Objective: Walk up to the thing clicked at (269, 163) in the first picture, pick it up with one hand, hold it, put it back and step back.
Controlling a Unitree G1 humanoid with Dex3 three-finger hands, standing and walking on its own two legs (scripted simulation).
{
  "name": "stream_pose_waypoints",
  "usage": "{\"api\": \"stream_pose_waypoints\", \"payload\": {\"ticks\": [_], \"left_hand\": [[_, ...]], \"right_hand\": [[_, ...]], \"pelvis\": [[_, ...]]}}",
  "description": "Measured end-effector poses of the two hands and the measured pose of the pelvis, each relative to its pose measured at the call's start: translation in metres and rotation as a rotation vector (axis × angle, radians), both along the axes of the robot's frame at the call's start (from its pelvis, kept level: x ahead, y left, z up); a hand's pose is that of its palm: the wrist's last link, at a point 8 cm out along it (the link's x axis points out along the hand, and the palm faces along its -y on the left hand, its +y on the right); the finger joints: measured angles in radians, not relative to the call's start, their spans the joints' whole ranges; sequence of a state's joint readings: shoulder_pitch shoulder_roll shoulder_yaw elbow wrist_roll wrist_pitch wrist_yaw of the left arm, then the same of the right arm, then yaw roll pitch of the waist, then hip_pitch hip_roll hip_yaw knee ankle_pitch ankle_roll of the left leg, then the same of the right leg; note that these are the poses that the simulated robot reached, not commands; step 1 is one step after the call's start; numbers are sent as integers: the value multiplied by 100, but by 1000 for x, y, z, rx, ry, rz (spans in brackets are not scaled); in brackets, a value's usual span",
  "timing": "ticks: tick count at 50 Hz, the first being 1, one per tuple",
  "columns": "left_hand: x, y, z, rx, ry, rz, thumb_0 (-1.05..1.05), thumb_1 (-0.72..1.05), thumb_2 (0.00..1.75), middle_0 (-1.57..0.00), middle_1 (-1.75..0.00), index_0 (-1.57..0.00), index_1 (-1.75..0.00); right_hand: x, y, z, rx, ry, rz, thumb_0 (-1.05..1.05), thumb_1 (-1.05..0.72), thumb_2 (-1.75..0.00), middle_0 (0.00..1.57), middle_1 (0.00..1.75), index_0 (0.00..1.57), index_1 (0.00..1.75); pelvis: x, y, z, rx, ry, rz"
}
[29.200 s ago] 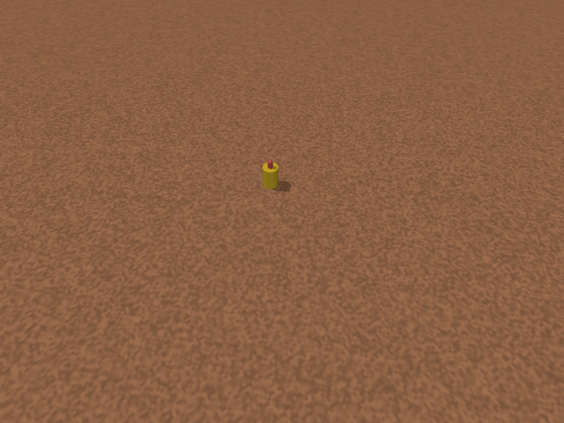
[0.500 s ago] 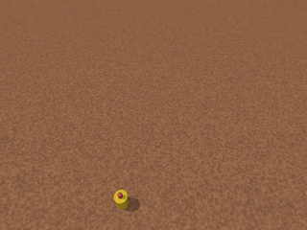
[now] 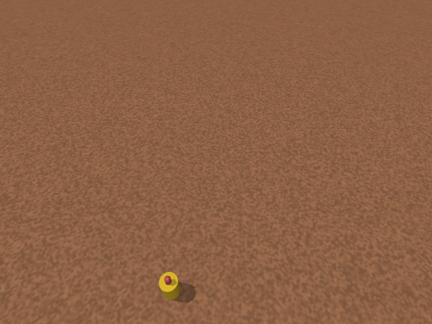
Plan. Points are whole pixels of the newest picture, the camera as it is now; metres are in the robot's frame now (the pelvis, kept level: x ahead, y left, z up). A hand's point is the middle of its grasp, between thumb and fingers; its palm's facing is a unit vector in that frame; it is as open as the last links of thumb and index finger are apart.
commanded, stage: stand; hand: left
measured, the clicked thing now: (169, 284) +0.40 +0.20 -0.70
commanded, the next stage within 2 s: step back in 0.32 s
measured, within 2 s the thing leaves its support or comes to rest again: neither
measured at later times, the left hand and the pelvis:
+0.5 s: hand out of the picture +0.07 +0.27 -0.16, palm faces -0.02 -0.92 -0.39, open 7.3 cm; pelvis -0.03 -0.01 -0.01, yaw +0 degrees
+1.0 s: hand out of the picture -0.02 +0.27 -0.18, palm faces +0.04 -0.92 -0.40, open 7.3 cm; pelvis -0.13 +0.00 -0.03, yaw +4 degrees
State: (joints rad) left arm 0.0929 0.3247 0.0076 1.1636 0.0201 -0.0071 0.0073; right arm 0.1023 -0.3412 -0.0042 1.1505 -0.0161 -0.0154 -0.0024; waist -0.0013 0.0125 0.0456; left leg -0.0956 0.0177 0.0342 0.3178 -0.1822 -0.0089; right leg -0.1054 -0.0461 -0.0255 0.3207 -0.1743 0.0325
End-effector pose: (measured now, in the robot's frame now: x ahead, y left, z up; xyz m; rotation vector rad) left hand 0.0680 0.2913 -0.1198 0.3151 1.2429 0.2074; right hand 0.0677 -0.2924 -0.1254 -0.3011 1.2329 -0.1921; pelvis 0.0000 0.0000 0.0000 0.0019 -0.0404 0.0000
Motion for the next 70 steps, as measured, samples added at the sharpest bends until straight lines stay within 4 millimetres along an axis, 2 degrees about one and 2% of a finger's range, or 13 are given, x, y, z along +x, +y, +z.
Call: {"api": "stream_pose_waypoints", "payload": {"ticks": [17,25,29,34,37,42,45,49,54,58,62,66,70], "left_hand": [[-1,3,-1,-3,0,3,0,91,90,-20,-30,-21,-30],[-4,16,-4,53,-29,-18,0,91,90,-20,-30,-21,-30],[-16,14,-7,89,-34,-27,0,91,90,-20,-30,-21,-30],[-52,2,-4,108,-9,-27,0,91,90,-20,-30,-21,-30],[-69,-4,1,106,11,-18,0,91,90,-20,-30,-21,-30],[-77,-4,4,101,-52,-2,0,91,90,-21,-30,-21,-30],[-83,3,0,89,-97,5,0,90,90,-21,-30,-21,-30],[-96,20,-15,66,-121,5,0,90,90,-21,-30,-21,-30],[-122,30,-17,51,-82,20,0,91,90,-20,-30,-21,-30],[-144,33,-14,45,-77,27,0,91,90,-20,-30,-21,-30],[-168,32,-14,52,-45,0,0,91,90,-20,-30,-21,-30],[-186,26,-16,65,-37,-34,0,91,90,-20,-30,-21,-30],[-207,13,-12,72,-44,-60,0,91,90,-20,-30,-21,-30]], "right_hand": [[-3,0,1,1,5,-13,1,-91,-90,20,30,21,30],[-6,-17,-5,-13,-30,-31,1,-91,-90,20,30,21,30],[-9,-35,-15,-22,-55,-20,1,-91,-90,20,30,21,30],[-11,-49,-25,-26,-75,-15,1,-91,-90,20,30,21,30],[-23,-47,-24,-17,-68,-6,1,-91,-90,20,30,20,30],[-63,-40,-26,-29,30,43,0,-91,-90,20,30,20,30],[-84,-34,-26,-44,75,70,1,-91,-90,20,30,20,30],[-112,-22,-23,-71,73,82,1,-91,-90,20,30,21,30],[-147,-8,-4,-74,68,65,1,-91,-90,20,30,21,30],[-156,-5,6,-89,38,57,1,-90,-90,21,30,21,30],[-157,-5,5,-88,-41,49,1,-90,-90,21,30,21,30],[-165,-10,-5,-66,-102,40,1,-90,-90,20,30,21,30],[-182,-16,-18,-34,-116,5,1,-91,-90,20,30,21,30]], "pelvis": [[1,1,0,-1,3,-1],[-29,-5,-14,13,11,-8],[-43,-17,-26,19,6,-5],[-63,-26,-31,22,0,-14],[-74,-24,-25,24,8,-9],[-92,-20,-22,19,24,25],[-106,-14,-25,12,24,48],[-129,-1,-34,9,19,72],[-150,7,-23,-17,10,61],[-165,9,-18,-21,21,37],[-184,9,-19,-20,17,5],[-206,5,-28,-7,10,-28],[-228,0,-31,-30,-5,-34]]}}
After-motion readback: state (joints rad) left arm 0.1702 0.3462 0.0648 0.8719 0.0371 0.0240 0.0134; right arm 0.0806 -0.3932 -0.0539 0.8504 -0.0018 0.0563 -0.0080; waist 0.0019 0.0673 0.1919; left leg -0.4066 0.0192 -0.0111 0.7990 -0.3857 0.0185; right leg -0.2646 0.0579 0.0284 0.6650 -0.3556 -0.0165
